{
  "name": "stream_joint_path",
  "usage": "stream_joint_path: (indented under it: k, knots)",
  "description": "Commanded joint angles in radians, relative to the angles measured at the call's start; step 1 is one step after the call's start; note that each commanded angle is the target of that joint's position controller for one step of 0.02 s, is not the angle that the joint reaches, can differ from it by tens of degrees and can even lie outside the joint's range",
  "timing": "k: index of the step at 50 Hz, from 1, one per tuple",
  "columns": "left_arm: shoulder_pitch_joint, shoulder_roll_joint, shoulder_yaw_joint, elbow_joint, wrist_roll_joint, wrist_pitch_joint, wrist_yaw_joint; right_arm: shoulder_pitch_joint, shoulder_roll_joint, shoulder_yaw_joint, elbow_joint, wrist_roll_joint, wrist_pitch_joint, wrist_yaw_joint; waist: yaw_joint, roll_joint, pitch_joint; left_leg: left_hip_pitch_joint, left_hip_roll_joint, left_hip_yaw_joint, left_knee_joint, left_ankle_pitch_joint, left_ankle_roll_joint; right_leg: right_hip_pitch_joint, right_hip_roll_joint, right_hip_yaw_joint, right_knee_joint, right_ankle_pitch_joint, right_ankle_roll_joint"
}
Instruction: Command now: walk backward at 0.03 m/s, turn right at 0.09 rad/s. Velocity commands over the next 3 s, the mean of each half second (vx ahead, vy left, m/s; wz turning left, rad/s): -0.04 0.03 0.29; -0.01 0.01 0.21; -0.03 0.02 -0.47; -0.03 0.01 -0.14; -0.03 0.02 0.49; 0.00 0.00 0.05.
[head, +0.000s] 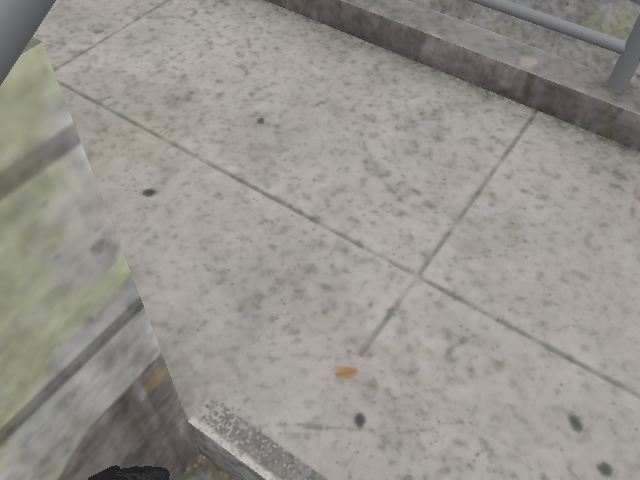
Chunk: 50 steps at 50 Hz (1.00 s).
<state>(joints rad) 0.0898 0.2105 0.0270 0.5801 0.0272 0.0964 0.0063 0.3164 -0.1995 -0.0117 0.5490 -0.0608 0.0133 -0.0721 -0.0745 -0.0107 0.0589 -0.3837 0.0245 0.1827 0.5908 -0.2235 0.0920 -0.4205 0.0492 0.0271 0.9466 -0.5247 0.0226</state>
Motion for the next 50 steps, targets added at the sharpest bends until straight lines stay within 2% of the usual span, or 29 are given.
stream_joint_path:
  k: [1,3,4,5,8,11,17,19,22,23,25,27,29,30,31,32,33,34,35,36,37,38,39,40,42,44,46,48,50]
  knots:
    - [0.111,0.036,0.010,-0.021,0.017,-0.010,0.000,0.034,-0.121,-0.039,-0.024,0.012,-0.010,0.014,0.065,0.188,-0.110,0.014,0.192,-0.282,-0.257,0.039,0.098,0.221,0.010,-0.076,-0.313,0.070,-0.057]
    - [0.248,0.025,-0.001,0.042,0.032,-0.023,-0.005,0.077,-0.090,-0.036,0.028,0.026,-0.009,0.036,0.126,0.121,-0.074,-0.149,0.067,-0.200,-0.232,-0.075,-0.021,0.462,0.045,-0.111,-0.582,0.179,-0.100]
    - [0.282,0.086,0.006,0.040,0.041,-0.026,0.006,0.007,-0.051,-0.025,0.004,0.037,-0.012,0.054,0.169,-0.063,-0.087,-0.252,-0.025,-0.114,-0.098,-0.149,-0.125,0.475,-0.148,0.137,-0.622,0.011,-0.175]
    - [0.162,0.089,0.015,0.000,0.024,-0.025,0.024,-0.040,-0.042,-0.024,-0.007,0.049,-0.003,0.054,0.152,-0.234,-0.008,-0.237,-0.075,-0.098,0.100,-0.174,-0.122,0.249,-0.273,0.304,-0.707,-0.132,-0.275]
    - [0.062,0.079,0.010,-0.043,0.038,-0.070,0.063,0.002,-0.080,-0.049,0.007,0.020,0.021,0.049,0.074,-0.126,0.017,-0.287,-0.099,-0.230,0.499,-0.225,-0.095,0.189,-0.297,0.265,-0.652,0.112,-0.298]
    - [0.101,0.090,0.023,-0.033,0.036,-0.098,0.076,-0.007,-0.081,-0.061,0.014,-0.002,0.020,0.039,0.070,-0.047,-0.030,-0.378,-0.127,-0.224,0.679,-0.127,-0.098,0.283,-0.294,0.221,-0.534,0.384,-0.309]
    - [0.177,0.130,0.044,-0.025,0.028,-0.113,0.119,-0.046,-0.039,-0.068,-0.010,-0.009,0.062,0.021,0.057,-0.041,-0.053,-0.422,-0.085,-0.297,0.955,-0.033,-0.119,0.208,-0.385,0.247,-0.451,0.419,-0.335]
    - [0.184,0.156,0.054,-0.029,0.031,-0.128,0.127,-0.068,-0.080,-0.085,-0.019,-0.016,0.082,0.014,0.059,-0.064,-0.075,-0.420,-0.093,-0.289,1.088,-0.045,-0.111,0.205,-0.438,0.235,-0.425,0.589,-0.350]
    - [0.190,0.168,0.061,-0.028,0.035,-0.142,0.116,-0.129,-0.069,-0.083,-0.034,0.002,0.091,0.039,0.067,-0.098,-0.080,-0.408,-0.046,-0.307,0.966,-0.026,-0.094,0.221,-0.437,0.195,-0.384,0.482,-0.302]
    - [0.160,0.158,0.054,-0.023,0.029,-0.146,0.112,-0.138,-0.076,-0.074,-0.051,0.020,0.085,0.065,0.054,-0.068,-0.082,-0.353,-0.006,-0.327,0.761,0.056,-0.091,0.193,-0.413,0.158,-0.360,0.411,-0.257]
    - [0.065,0.171,0.060,-0.048,0.054,-0.134,0.104,-0.092,-0.081,-0.065,-0.019,0.058,0.067,0.094,0.034,-0.167,-0.098,-0.113,0.033,-0.225,0.311,0.072,-0.079,0.109,-0.328,-0.023,-0.284,0.443,-0.160]
    - [0.096,0.172,0.069,-0.054,0.060,-0.108,0.101,-0.058,-0.097,-0.078,0.038,0.076,0.027,0.072,0.062,-0.217,-0.146,0.074,0.041,-0.174,0.018,0.234,-0.083,0.106,-0.321,-0.066,-0.162,0.458,-0.137]
    - [0.082,0.134,0.072,-0.069,0.025,-0.091,0.109,0.096,-0.110,-0.089,0.130,0.071,0.005,0.070,0.008,-0.110,-0.168,0.333,0.052,-0.127,-0.332,0.670,-0.090,0.033,-0.272,-0.139,-0.010,0.297,-0.068]
    - [0.128,0.112,0.066,-0.061,0.017,-0.083,0.114,0.120,-0.101,-0.086,0.177,0.058,-0.005,0.076,0.016,0.015,-0.126,0.376,0.029,-0.108,-0.447,0.744,-0.099,0.016,-0.245,-0.183,0.073,0.231,-0.046]
    - [0.140,0.078,0.052,-0.031,0.000,-0.064,0.097,0.170,-0.095,-0.078,0.209,0.008,-0.028,0.082,-0.002,0.200,-0.051,0.402,0.009,-0.086,-0.486,0.776,-0.149,-0.076,-0.167,-0.247,0.314,-0.085,-0.030]
    - [0.111,0.056,0.051,-0.046,-0.006,-0.028,0.098,0.194,-0.118,-0.069,0.215,-0.014,-0.053,0.100,0.016,0.257,0.047,0.376,0.085,-0.187,-0.364,1.104,-0.205,-0.274,-0.153,-0.241,0.638,-0.337,-0.008]
    - [0.148,-0.014,0.035,-0.076,-0.029,-0.033,0.084,0.271,-0.254,-0.083,0.192,-0.008,-0.077,0.113,0.070,0.451,0.033,0.420,0.214,-0.275,-0.011,1.911,-0.220,-0.493,-0.123,-0.190,0.887,-0.417,0.039]
    - [0.153,-0.020,0.024,-0.072,-0.032,-0.054,0.087,0.294,-0.325,-0.102,0.170,0.014,-0.076,0.097,0.060,0.415,-0.099,0.486,0.311,-0.369,-0.006,2.003,-0.114,-0.570,-0.121,-0.151,1.001,-0.283,0.047]
    - [0.116,-0.013,0.013,-0.068,-0.012,-0.067,0.084,0.196,-0.307,-0.090,0.128,0.021,-0.060,0.082,0.072,0.260,-0.164,0.478,0.328,-0.390,-0.032,1.752,-0.004,-0.605,-0.128,-0.131,1.078,-0.143,0.041]
    - [0.099,-0.010,0.008,-0.043,-0.003,-0.074,0.063,0.102,-0.271,-0.080,0.081,0.032,-0.043,0.064,0.074,0.203,-0.209,0.463,0.328,-0.411,-0.055,1.464,0.096,-0.622,-0.145,-0.093,1.143,-0.067,0.034]
    - [-0.022,-0.054,-0.010,-0.095,-0.010,-0.065,0.053,0.024,-0.272,-0.071,0.050,0.016,-0.029,0.023,0.069,0.190,-0.175,0.352,0.410,-0.472,-0.156,1.081,0.233,-0.643,-0.172,-0.015,1.190,-0.020,0.037]
    - [-0.091,-0.063,-0.015,-0.138,-0.018,-0.044,0.054,-0.086,-0.231,-0.052,0.022,0.018,-0.018,-0.006,0.098,0.210,-0.113,0.216,0.458,-0.544,-0.265,0.740,0.281,-0.609,-0.194,0.051,1.151,-0.040,0.026]
    - [-0.114,-0.014,0.005,-0.118,0.003,-0.029,0.063,-0.100,-0.162,-0.020,0.014,0.008,-0.021,-0.009,0.096,0.111,-0.089,0.171,0.391,-0.458,-0.254,0.680,0.243,-0.553,-0.147,0.101,1.190,-0.032,0.013]
    - [-0.074,-0.005,0.005,-0.122,-0.013,-0.014,0.066,-0.053,-0.150,-0.013,0.033,0.007,-0.021,-0.008,0.103,0.092,-0.077,0.163,0.366,-0.410,-0.250,0.652,0.209,-0.516,-0.112,0.094,1.104,-0.034,0.002]
    - [-0.037,0.005,0.011,-0.106,-0.001,0.001,0.078,0.034,-0.130,-0.004,0.060,0.012,-0.026,-0.017,0.062,0.089,-0.091,0.232,0.321,-0.351,-0.231,0.590,0.162,-0.507,-0.046,0.122,1.018,-0.062,-0.010]
    - [-0.030,-0.005,0.018,-0.106,0.019,0.000,0.081,0.081,-0.142,-0.008,0.066,0.009,-0.028,-0.018,0.043,0.087,-0.127,0.320,0.313,-0.329,-0.216,0.617,0.185,-0.525,-0.020,0.119,0.993,-0.070,-0.009]
    - [-0.039,-0.014,0.024,-0.110,0.044,0.000,0.082,0.126,-0.139,-0.020,0.068,0.033,-0.022,-0.030,0.004,0.129,-0.137,0.412,0.299,-0.332,-0.223,0.560,0.224,-0.585,-0.019,0.091,1.010,-0.127,0.007]
    - [-0.081,-0.015,0.030,-0.126,0.044,-0.017,0.076,0.079,-0.152,-0.029,0.021,0.011,-0.032,-0.043,0.013,0.072,-0.173,0.425,0.359,-0.351,-0.194,0.804,0.243,-0.558,-0.020,0.151,1.023,-0.139,0.009]
    - [-0.102,-0.014,0.030,-0.143,0.045,-0.030,0.059,0.093,-0.176,-0.047,0.015,0.006,-0.041,-0.042,0.003,0.123,-0.191,0.489,0.347,-0.323,-0.185,0.827,0.234,-0.595,-0.041,0.137,0.961,-0.183,0.008]
